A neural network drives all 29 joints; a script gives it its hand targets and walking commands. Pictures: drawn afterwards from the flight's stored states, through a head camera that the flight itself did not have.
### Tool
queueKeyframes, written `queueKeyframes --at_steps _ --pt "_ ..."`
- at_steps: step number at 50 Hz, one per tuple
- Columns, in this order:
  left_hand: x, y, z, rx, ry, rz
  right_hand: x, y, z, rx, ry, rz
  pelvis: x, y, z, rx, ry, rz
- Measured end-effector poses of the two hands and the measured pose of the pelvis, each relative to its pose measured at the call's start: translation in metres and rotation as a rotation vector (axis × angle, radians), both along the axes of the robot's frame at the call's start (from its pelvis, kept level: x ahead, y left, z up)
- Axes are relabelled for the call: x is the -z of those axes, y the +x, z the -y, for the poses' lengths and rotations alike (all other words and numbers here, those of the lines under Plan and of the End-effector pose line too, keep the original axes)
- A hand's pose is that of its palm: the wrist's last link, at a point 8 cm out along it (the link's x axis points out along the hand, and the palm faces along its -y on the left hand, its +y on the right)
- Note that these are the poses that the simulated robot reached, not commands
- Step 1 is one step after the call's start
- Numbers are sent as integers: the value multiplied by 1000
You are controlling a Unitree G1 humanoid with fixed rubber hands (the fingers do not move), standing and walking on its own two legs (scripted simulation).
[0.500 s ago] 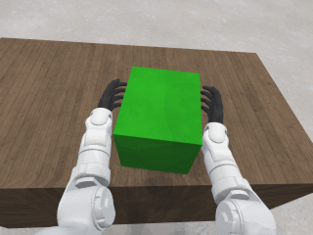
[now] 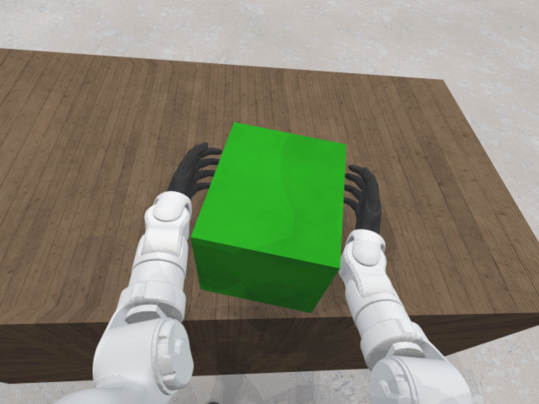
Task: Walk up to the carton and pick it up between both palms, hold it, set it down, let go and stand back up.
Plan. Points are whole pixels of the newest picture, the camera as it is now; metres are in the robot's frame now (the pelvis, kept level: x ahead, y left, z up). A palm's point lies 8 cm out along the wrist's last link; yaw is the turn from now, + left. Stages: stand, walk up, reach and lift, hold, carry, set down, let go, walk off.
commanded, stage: set down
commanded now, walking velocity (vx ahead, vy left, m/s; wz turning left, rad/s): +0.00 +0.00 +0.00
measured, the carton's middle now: (272, 217) +0.39 +0.01 +0.00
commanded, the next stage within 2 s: none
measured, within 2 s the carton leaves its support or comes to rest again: neither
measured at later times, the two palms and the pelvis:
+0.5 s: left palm (184, 192) +0.40 +0.16 +0.03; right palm (361, 223) +0.36 -0.12 +0.04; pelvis +0.00 +0.00 +0.00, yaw +0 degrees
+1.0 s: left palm (184, 194) +0.40 +0.16 +0.03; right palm (360, 224) +0.36 -0.12 +0.04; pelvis +0.00 +0.00 +0.00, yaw +0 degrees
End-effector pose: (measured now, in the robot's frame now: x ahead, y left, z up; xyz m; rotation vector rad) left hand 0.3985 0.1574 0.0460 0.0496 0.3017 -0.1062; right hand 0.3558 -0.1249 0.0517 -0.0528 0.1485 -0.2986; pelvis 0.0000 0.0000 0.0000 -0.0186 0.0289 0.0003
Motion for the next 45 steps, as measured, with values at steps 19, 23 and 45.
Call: queueKeyframes --at_steps 19,23,45 --pt "10 1 -4 -5 -4 -17 11 -1 -5 1 -13 -25 1 -6 0 -16 -5 -64" --pt "11 4 -1 -5 -7 -6 13 2 -1 5 -11 -15 1 -4 1 -8 -5 -77" --pt "15 4 -1 -16 -3 26 17 4 -1 -9 -20 7 1 0 5 -7 -3 -64"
